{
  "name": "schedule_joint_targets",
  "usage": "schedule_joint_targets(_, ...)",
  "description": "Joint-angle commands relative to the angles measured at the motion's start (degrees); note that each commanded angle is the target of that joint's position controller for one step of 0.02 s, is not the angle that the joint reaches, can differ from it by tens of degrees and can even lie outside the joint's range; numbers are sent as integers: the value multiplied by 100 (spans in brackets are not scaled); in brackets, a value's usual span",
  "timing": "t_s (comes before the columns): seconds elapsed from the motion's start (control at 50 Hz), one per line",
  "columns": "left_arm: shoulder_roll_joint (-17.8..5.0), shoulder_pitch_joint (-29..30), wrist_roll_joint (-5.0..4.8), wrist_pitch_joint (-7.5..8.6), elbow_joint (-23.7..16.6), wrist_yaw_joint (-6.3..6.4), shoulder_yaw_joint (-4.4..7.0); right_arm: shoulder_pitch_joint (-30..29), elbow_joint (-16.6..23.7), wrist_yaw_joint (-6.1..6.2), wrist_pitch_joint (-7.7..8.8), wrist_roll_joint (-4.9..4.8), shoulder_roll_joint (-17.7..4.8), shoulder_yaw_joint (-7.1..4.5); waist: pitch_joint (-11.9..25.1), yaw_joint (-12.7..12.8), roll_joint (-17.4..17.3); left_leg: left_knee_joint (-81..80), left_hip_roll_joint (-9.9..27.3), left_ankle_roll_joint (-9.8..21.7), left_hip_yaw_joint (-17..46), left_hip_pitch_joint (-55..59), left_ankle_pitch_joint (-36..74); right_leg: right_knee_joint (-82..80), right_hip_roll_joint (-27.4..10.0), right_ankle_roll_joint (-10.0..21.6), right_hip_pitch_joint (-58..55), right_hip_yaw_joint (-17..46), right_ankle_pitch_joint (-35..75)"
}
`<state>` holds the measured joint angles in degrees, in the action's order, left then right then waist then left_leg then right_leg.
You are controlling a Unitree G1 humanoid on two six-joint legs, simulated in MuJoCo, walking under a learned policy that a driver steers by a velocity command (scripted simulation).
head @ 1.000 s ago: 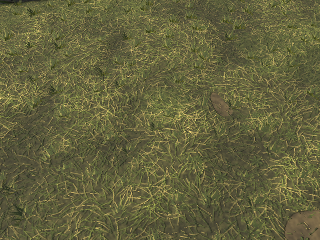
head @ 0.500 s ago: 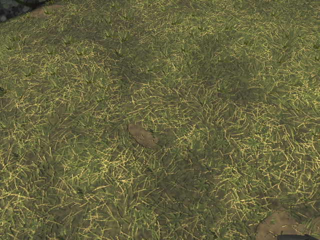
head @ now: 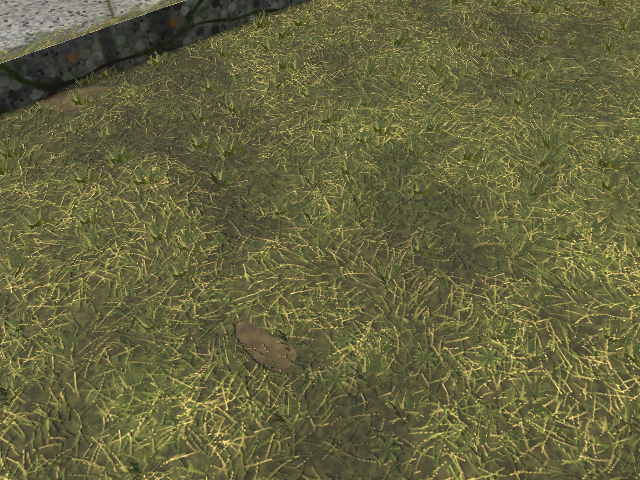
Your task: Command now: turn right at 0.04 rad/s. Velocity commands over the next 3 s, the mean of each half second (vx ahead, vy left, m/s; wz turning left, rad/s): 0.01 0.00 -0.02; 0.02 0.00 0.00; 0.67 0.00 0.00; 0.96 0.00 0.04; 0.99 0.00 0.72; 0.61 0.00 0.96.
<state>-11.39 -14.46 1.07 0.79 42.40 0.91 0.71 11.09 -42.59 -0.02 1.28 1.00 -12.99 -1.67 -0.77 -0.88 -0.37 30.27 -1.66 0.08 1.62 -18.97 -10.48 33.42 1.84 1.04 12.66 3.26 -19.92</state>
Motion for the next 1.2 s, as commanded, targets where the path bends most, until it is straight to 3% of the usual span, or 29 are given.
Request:
schedule_joint_targets(0.02, -668, -18, -23, 97, -350, 20, 186, -137, 326, 33, 63, -21, -497, -128, 246, 14, 21, -210, 364, 180, 397, 774, 714, -752, -442, 220, 570, 496, 784)
schedule_joint_targets(0.42, -568, -200, -52, 106, 19, 54, 239, -318, -282, 202, -107, -72, -491, -198, 190, 28, 68, -135, 389, 121, 414, 1002, 1035, -904, -350, 203, 319, 375, 1411)
schedule_joint_targets(0.94, -515, -518, -82, 102, 1152, 79, 225, -159, -1622, 312, -139, -97, -493, -207, -95, 24, 72, -486, 346, 55, 326, 1080, 795, -1372, -306, 209, 164, 270, 1300)
schedule_joint_targets(0.96, -568, -746, -98, 84, 1279, 90, 253, 1, -1724, 314, -151, -111, -415, -194, 131, 77, 201, -266, 117, 65, 51, 1046, -310, -1558, -288, 314, 16, 321, -41)
schedule_joint_targets(0.98, -889, -880, -175, 67, 1279, 107, 358, -99, -1696, 302, -139, -187, -482, -230, -86, 224, 512, 304, -162, 76, -265, 414, -1696, -1865, -538, 625, -46, 831, -1979)
schedule_joint_targets(1.0, -1196, -1095, -242, 107, 1252, 113, 444, -613, -1451, 255, -52, -246, -551, -230, -540, 452, 882, 934, -152, 100, -397, -626, -1963, -2517, -1276, 1068, -181, 1915, -3360)
schedule_joint_targets(1.02, -1432, -1039, -259, 210, 1208, 134, 519, -1157, -1142, 187, 83, -343, -560, -202, -1072, 582, 1191, 1719, 257, 195, -127, -1613, -1623, -3126, -2110, 1516, -276, 3002, -3552)
schedule_joint_targets(1.04, -1249, -872, -199, 340, 1142, 141, 468, -1259, -1052, 135, 215, -392, -648, -236, -1311, 486, 890, 2216, 559, 259, 167, -2410, -1471, -3177, -2318, 1636, -664, 3234, -2884)
schedule_joint_targets(1.06, -1015, -831, -188, 435, 1129, 127, 413, -1104, -1088, 83, 328, -366, -669, -262, -1224, 379, 614, 2457, 731, 299, 248, -2988, -1213, -3018, -2260, 1537, -1245, 2956, -2194)
schedule_joint_targets(1.1, -864, -885, -239, 479, 1104, 68, 383, -982, -1123, -24, 500, -318, -589, -272, -817, 358, 411, 2090, 884, 276, 161, -3103, -720, -2826, -1947, 1219, -1802, 2143, -1161)
schedule_joint_targets(1.14, -914, -913, -245, 445, 1036, 46, 399, -1095, -1113, -87, 567, -267, -412, -233, -520, 413, 566, 1369, 711, 121, -187, -2182, -301, -2785, -1520, 1011, -1369, 1377, -587)
schedule_joint_targets(1.2, -1189, -948, -286, 451, 978, 20, 462, -1207, -1011, -147, 541, -293, -328, -143, -611, 385, 779, 638, 490, -17, -566, -913, -92, -2846, -1424, 1047, -344, 930, -560)
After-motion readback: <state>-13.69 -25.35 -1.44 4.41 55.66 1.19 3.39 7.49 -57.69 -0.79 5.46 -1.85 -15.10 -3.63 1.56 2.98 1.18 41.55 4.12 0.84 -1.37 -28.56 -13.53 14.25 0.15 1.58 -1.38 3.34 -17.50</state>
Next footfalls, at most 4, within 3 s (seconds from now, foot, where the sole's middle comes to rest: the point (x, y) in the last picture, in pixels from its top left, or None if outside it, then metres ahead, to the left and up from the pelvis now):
1.30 left None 0.24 0.19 -0.77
1.82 right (340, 384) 0.74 -0.01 -0.77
2.30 left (245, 246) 1.17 0.24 -0.77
2.74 right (245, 144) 1.62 0.27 -0.77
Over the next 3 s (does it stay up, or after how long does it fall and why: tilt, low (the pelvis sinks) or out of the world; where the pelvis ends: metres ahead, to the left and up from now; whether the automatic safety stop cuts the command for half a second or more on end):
stays up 1.48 0.29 0.01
